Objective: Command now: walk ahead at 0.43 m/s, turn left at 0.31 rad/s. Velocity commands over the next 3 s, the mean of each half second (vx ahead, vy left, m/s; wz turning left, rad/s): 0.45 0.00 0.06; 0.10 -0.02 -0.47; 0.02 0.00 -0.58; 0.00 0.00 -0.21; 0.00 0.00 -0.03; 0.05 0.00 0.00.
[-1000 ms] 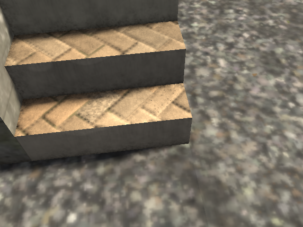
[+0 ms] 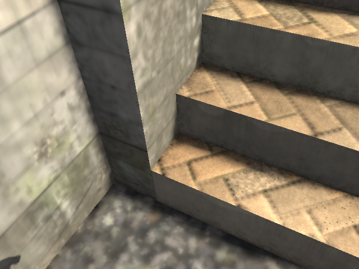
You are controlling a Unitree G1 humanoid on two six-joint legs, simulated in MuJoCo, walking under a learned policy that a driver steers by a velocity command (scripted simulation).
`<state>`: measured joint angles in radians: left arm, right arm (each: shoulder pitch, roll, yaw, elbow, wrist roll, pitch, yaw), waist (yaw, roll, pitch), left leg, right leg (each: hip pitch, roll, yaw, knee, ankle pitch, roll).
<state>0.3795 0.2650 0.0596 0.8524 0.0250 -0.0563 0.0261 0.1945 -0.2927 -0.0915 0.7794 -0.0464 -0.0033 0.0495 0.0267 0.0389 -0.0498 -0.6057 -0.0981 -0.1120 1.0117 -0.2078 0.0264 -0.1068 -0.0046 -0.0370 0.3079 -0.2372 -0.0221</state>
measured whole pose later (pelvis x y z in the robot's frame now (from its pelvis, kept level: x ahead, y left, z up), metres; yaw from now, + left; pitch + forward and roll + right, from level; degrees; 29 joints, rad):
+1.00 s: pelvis +0.31 +0.06 -0.01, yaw -16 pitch +2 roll +3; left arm 0.15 0.27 0.06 0.88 0.03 0.04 0.03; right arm 0.12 -0.25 -0.02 0.90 -0.02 0.03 -0.06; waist 0.04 -0.02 0.07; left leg -0.44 -0.04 -0.06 0.82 -0.41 0.01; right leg -0.41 0.12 0.13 0.40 0.00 -0.08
